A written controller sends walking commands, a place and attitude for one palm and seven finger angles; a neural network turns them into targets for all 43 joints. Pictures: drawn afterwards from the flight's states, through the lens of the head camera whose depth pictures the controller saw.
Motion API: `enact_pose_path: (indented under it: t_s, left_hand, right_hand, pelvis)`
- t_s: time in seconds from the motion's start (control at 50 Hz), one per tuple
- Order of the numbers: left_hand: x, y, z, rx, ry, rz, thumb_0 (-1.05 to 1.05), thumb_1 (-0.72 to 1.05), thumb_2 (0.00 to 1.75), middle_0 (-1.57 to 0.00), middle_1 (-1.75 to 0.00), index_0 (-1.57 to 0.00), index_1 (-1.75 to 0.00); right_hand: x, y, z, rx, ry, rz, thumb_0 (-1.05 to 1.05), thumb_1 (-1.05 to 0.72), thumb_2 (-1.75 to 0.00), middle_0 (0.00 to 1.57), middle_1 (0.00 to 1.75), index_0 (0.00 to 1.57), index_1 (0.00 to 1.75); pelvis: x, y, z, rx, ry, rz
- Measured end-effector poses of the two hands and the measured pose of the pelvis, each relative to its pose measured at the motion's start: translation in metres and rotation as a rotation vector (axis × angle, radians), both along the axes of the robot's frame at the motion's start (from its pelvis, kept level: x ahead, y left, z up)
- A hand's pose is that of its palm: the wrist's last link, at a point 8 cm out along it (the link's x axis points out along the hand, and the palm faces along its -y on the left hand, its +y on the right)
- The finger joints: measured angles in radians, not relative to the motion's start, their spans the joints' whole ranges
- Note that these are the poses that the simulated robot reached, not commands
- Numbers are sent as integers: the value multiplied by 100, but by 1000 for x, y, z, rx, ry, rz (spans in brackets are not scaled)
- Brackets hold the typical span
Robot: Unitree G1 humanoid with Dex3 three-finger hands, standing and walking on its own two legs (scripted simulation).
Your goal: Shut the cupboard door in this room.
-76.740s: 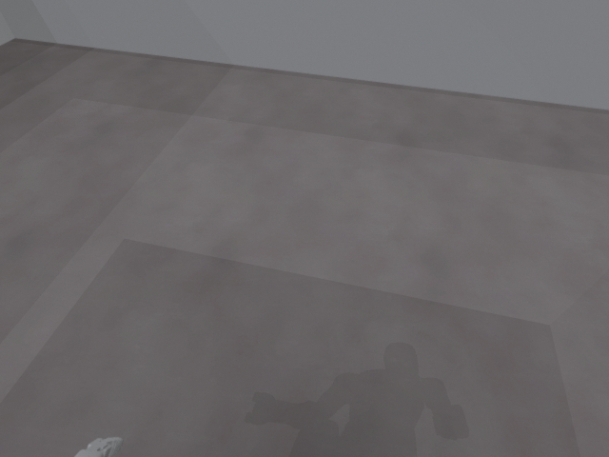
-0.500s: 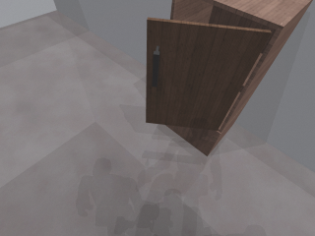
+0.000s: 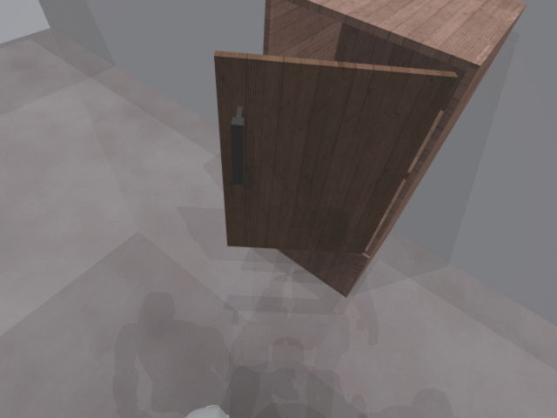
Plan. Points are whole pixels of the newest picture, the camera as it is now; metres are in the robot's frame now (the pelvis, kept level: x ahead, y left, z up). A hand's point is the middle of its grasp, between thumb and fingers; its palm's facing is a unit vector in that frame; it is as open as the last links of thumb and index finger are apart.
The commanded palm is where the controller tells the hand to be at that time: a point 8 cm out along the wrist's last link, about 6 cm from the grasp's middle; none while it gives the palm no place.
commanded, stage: take the last steps up to it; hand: left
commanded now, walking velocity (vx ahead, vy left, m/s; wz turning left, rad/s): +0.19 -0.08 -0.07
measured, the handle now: (239, 146) +0.59 +0.11 +0.01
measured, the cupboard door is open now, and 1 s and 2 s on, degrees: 36 36 36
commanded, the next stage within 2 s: come to a stop and stand still in 0.18 s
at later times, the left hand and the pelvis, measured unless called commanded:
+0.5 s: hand (220, 361) +0.23 +0.10 -0.14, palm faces -0.02 -0.98 -0.22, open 7.3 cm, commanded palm none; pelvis +0.13 -0.07 +0.02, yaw -1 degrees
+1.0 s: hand (172, 411) +0.15 +0.17 -0.16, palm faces +0.05 -0.97 -0.23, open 7.4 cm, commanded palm none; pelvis +0.13 -0.03 +0.02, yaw +0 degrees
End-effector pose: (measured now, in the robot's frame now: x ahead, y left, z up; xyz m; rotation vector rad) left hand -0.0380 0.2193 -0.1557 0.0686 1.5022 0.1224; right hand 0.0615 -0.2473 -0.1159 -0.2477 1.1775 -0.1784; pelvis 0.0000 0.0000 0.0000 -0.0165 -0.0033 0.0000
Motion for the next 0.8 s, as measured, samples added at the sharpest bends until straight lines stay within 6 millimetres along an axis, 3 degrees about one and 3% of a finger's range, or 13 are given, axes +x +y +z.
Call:
enact_pose_path:
  t_s: [0.06, 0.18, 0.28, 0.36, 0.46, 0.52, 0.68, 0.74, 0.8]
  left_hand:
    - [37, 6, 4, 8, -29, -34, 1, 91, 89, -20, -30, -20, -30]
    - [133, 6, 32, 45, -198, -66, 1, 91, 90, -20, -30, -20, -30]
    - [203, -11, 45, 80, -284, -114, 0, 91, 90, -20, -30, -19, -30]
    - [243, -33, 41, 114, -330, -138, 0, 91, 90, -20, -30, -20, -30]
    - [257, -63, 44, 104, -297, -140, 0, 91, 90, -20, -30, -20, -30]
    - [260, -68, 46, 108, -292, -97, -1, 92, 89, -20, -30, -20, -30]
    - [245, -39, 40, 125, -249, -49, -1, 92, 89, -20, -30, -20, -30]
    - [235, -23, 29, 121, -231, -28, 0, 91, 89, -20, -30, -20, -30]
    - [224, -8, 19, 121, -206, -6, 0, 91, 89, -20, -30, -20, -30]
  right_hand:
    - [0, 6, 4, 9, 17, -29, 0, -91, -90, 20, 29, 20, 30]
    - [-16, 11, 6, 64, 150, -77, 0, -91, -90, 20, 29, 20, 30]
    - [-20, -1, -3, 116, 244, -137, 0, -90, -90, 21, 30, 20, 30]
    - [-8, -23, -21, 143, 292, -169, 0, -90, -90, 21, 30, 20, 30]
    - [34, -46, -20, 123, 280, -165, 1, -91, -90, 20, 29, 20, 30]
    - [67, -56, -14, 101, 240, -135, 1, -91, -90, 20, 29, 20, 30]
    - [152, -58, 2, 48, 73, -37, 0, -91, -90, 20, 29, 20, 30]
    - [171, -48, 6, 25, 13, -3, 0, -91, -90, 20, 29, 20, 30]
    - [178, -36, 8, 7, -6, 35, 0, -91, -90, 20, 29, 20, 30]
  pelvis:
    - [14, -1, 6, 11, -2, -17]
    - [46, -10, 23, 4, 9, -17]
    - [77, -30, 23, 15, 15, -18]
    - [107, -54, 10, 40, 15, -24]
    - [128, -66, 17, 35, 14, -13]
    - [133, -68, 21, 45, 13, -9]
    - [136, -56, 21, 31, 17, 9]
    - [138, -45, 14, 11, 13, 12]
    - [138, -37, 10, 9, 5, 14]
